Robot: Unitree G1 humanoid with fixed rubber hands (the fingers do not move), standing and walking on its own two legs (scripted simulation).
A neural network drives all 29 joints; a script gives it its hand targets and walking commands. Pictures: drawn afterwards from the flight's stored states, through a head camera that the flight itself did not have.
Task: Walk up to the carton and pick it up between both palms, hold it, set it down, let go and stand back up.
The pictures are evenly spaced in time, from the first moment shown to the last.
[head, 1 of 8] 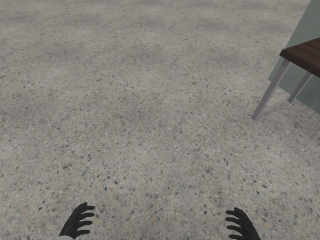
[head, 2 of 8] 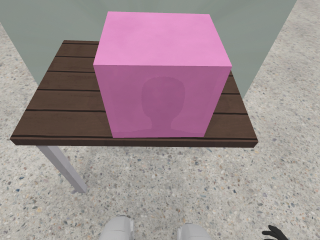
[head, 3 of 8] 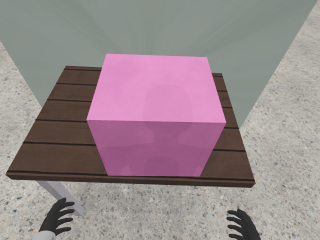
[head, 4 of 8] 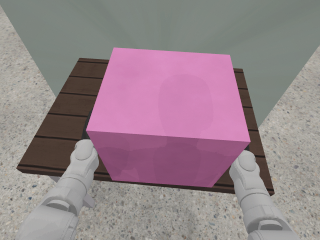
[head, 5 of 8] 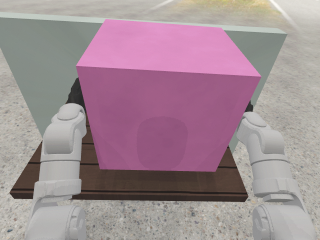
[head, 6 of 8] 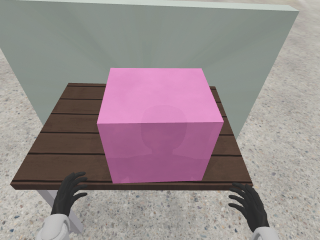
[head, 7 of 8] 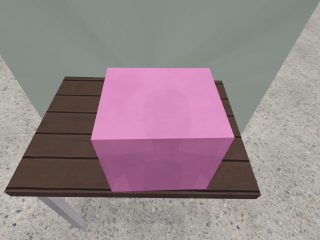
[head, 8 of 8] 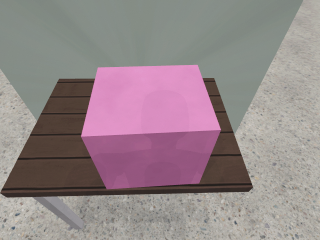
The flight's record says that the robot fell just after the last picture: no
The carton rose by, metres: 0.20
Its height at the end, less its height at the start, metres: +0.00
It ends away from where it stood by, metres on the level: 0.01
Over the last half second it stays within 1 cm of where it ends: yes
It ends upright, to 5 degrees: yes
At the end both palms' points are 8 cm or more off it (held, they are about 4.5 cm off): yes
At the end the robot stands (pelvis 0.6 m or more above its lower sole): yes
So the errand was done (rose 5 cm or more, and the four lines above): yes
